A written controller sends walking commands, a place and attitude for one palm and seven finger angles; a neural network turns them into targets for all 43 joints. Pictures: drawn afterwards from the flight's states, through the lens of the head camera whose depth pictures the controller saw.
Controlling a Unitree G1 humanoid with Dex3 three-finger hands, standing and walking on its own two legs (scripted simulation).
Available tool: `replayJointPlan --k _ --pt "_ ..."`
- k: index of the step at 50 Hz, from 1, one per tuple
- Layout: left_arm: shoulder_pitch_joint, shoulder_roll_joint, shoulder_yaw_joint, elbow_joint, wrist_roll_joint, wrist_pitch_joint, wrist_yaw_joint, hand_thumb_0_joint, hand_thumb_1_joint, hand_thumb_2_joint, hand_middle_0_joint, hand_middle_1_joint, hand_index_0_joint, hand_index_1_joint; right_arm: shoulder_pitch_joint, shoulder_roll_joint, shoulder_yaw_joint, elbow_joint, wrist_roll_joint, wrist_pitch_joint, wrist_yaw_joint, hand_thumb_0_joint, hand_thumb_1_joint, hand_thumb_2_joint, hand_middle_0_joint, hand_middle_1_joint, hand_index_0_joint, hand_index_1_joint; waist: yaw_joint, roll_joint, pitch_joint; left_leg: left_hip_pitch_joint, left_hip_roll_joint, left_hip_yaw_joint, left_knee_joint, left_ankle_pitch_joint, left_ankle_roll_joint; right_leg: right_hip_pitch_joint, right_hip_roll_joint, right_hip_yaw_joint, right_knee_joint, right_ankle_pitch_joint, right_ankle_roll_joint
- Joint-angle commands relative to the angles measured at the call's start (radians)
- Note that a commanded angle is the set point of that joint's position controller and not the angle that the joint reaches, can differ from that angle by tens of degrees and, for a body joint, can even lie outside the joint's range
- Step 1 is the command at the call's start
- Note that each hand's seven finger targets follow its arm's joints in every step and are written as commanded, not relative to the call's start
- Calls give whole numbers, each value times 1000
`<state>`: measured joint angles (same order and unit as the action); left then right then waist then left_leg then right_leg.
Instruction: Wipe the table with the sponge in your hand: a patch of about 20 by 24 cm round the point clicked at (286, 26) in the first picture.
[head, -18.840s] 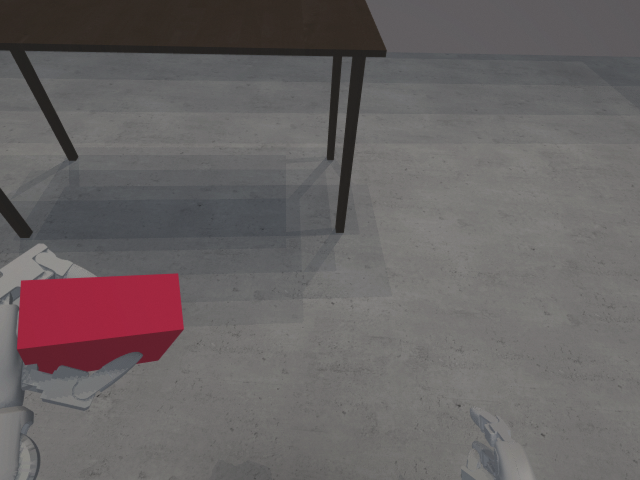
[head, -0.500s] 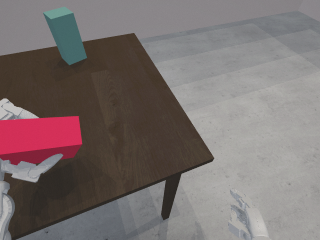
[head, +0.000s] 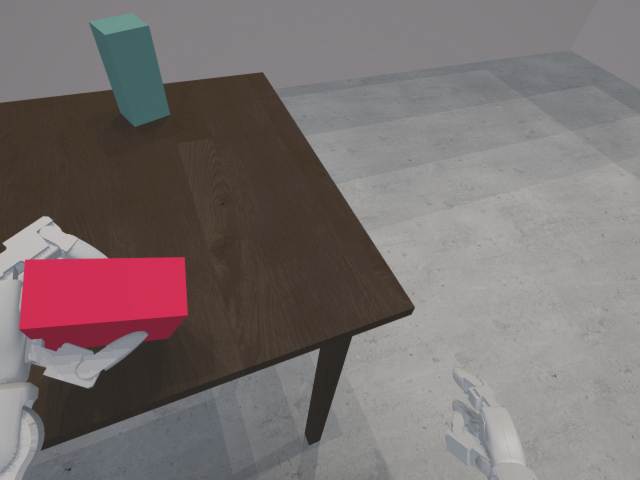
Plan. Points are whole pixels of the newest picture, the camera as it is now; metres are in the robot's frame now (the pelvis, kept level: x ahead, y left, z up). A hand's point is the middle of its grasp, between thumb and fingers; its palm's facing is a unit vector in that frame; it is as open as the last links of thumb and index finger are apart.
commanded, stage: shuffle to correct the standing spot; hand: left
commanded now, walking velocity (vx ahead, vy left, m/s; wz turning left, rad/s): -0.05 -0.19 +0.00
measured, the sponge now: (132, 305) +0.23 +0.21 +0.14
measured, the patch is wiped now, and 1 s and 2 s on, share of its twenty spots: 0.00 0.00 0.00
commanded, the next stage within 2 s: come to a stop and stand still in 0.48 s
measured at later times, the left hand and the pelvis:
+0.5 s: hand (169, 307) +0.23 +0.17 +0.16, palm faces +0.30 -0.87 -0.38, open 9.6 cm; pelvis +0.00 -0.06 +0.00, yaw -1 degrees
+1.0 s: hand (140, 310) +0.22 +0.20 +0.16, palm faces +0.42 -0.84 -0.34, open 9.6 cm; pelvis +0.01 -0.05 +0.01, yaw +1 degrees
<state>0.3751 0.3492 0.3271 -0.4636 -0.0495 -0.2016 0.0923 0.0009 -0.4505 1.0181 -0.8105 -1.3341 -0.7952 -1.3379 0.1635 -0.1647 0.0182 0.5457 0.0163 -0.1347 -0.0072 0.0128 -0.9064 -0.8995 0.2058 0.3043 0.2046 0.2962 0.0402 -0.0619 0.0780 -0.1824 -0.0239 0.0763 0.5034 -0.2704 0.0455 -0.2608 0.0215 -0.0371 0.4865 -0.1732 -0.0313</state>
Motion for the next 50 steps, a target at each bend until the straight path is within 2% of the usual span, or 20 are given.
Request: replayJointPlan --k 1,6,9,13,16,17,19,22,25,27,29,32,34,37,38,41,43,46,48,50 --pt "-97 183 148 -239 -17 -55 19 0 100 1300 -1200 -1600 -1200 -1600 -66 -146 -63 -158 1 -37 -9 0 -900 -900 200 300 200 300 -11 138 -112 -216 207 -153 -194 2 -13 202 -50 72 -2 34 24" --pt "-108 176 132 -284 -16 -55 18 0 100 1300 -1200 -1600 -1200 -1600 -59 -148 -65 -160 -2 -55 -8 0 -900 -900 200 300 200 300 -9 156 -126 -223 194 -136 -166 -132 3 178 -48 101 -35 -36 20" --pt "-96 156 109 -273 -16 -46 16 0 100 1300 -1200 -1600 -1200 -1600 -47 -151 -67 -151 -4 -63 -8 0 -900 -900 200 300 200 300 -15 115 -136 -172 162 -108 -109 -137 -3 115 -56 139 -87 -77 14" --pt "-86 189 135 -277 -16 -33 21 0 100 1300 -1200 -1600 -1200 -1600 -39 -157 -74 -140 -3 -67 -13 0 -900 -900 200 300 200 300 -16 61 -132 -73 96 -64 -19 -168 -14 -25 -87 221 -228 -250 4" --pt "-78 189 133 -285 -24 -23 20 0 100 1300 -1200 -1600 -1200 -1600 -16 -157 -78 -137 -5 -57 -19 0 -900 -900 200 300 200 300 -27 13 -150 -26 60 -40 50 -133 -18 -67 -123 240 -293 -336 1" --pt "-61 198 143 -287 -26 -22 22 0 100 1300 -1200 -1600 -1200 -1600 -15 -155 -78 -136 -7 -54 -21 0 -900 -900 200 300 200 300 -29 13 -152 -27 61 -40 50 -109 -18 -58 -128 231 -290 -316 0" --pt "-26 187 138 -294 -31 -18 26 0 100 1300 -1200 -1600 -1200 -1600 -17 -155 -72 -129 -6 -50 -23 0 -900 -900 200 300 200 300 -37 87 -162 -34 76 -64 -10 -81 -16 -34 -100 177 -243 -258 3" --pt "17 216 178 -306 -37 -29 22 0 100 1300 -1200 -1600 -1200 -1600 -28 -169 -83 -139 -2 -51 -28 0 -900 -900 200 300 200 300 -21 136 -169 -141 141 -120 -96 -63 3 86 -56 132 -134 -140 46" --pt "59 219 188 -315 -36 -31 16 0 100 1300 -1200 -1600 -1200 -1600 -36 -172 -87 -146 -2 -51 -29 0 -900 -900 200 300 200 300 -13 179 -167 -207 183 -138 -104 5 12 154 -42 106 -40 4 45" --pt "71 234 207 -313 -38 -40 11 0 100 1300 -1200 -1600 -1200 -1600 -24 -174 -97 -142 -3 -54 -28 0 -900 -900 200 300 200 300 -13 128 -194 -186 179 -120 -41 80 2 176 -65 118 -44 117 45" --pt "76 225 200 -311 -41 -42 12 0 100 1300 -1200 -1600 -1200 -1600 -7 -175 -99 -133 -5 -57 -28 0 -900 -900 200 300 200 300 -24 82 -222 -136 134 -85 24 88 -16 158 -92 147 -84 174 30" --pt "104 224 207 -289 -44 -48 28 0 100 1300 -1200 -1600 -1200 -1600 12 -163 -97 -130 5 -59 -23 0 -900 -900 200 300 200 300 -26 -41 -244 -165 27 -42 188 -71 -34 175 -223 333 -246 114 42" --pt "126 186 178 -264 -37 -47 45 0 100 1300 -1200 -1600 -1200 -1600 2 -152 -79 -112 8 -51 -18 0 -900 -900 200 300 200 300 -20 -32 -228 -197 28 -87 260 -115 -31 174 -268 376 -296 48 30" --pt "99 197 177 -258 -20 -51 65 0 100 1300 -1200 -1600 -1200 -1600 -19 -143 -59 -96 2 -49 -24 0 -900 -900 200 300 200 300 -23 2 -215 -207 37 -106 240 -105 -26 180 -267 335 -296 0 14" --pt "72 208 177 -269 -9 -50 73 0 100 1300 -1200 -1600 -1200 -1600 -41 -145 -50 -86 0 -47 -27 0 -900 -900 200 300 200 300 -23 39 -209 -182 45 -110 153 -96 -23 171 -271 336 -283 16 -4" --pt "51 178 142 -243 -1 -52 77 0 100 1300 -1200 -1600 -1200 -1600 -27 -142 -47 -82 -8 -48 -34 0 -900 -900 200 300 200 300 -21 47 -213 -67 26 -70 -45 6 -10 174 -198 241 -281 -18 45" --pt "-2 181 128 -257 3 -53 78 0 100 1300 -1200 -1600 -1200 -1600 -37 -155 -55 -80 -5 -45 -38 0 -900 -900 200 300 200 300 -17 82 -198 -18 69 -93 -115 48 6 161 -165 218 -263 -39 79" --pt "-19 163 97 -252 4 -49 62 0 100 1300 -1200 -1600 -1200 -1600 -29 -174 -71 -102 6 -29 -34 0 -900 -900 200 300 200 300 -11 58 -187 15 91 -102 -92 85 13 141 -138 217 -288 -68 118" --pt "-43 190 120 -259 9 -43 65 0 100 1300 -1200 -1600 -1200 -1600 -55 -166 -61 -93 -3 -20 -34 0 -900 -900 200 300 200 300 -23 155 -176 -2 97 -127 -113 86 9 158 -130 200 -243 1 79" --pt "-56 169 97 -258 10 -41 59 0 100 1300 -1200 -1600 -1200 -1600 -53 -165 -58 -112 -3 -13 -32 0 -900 -900 200 300 200 300 -22 149 -167 -52 111 -150 -155 99 6 220 -103 155 -191 66 54"
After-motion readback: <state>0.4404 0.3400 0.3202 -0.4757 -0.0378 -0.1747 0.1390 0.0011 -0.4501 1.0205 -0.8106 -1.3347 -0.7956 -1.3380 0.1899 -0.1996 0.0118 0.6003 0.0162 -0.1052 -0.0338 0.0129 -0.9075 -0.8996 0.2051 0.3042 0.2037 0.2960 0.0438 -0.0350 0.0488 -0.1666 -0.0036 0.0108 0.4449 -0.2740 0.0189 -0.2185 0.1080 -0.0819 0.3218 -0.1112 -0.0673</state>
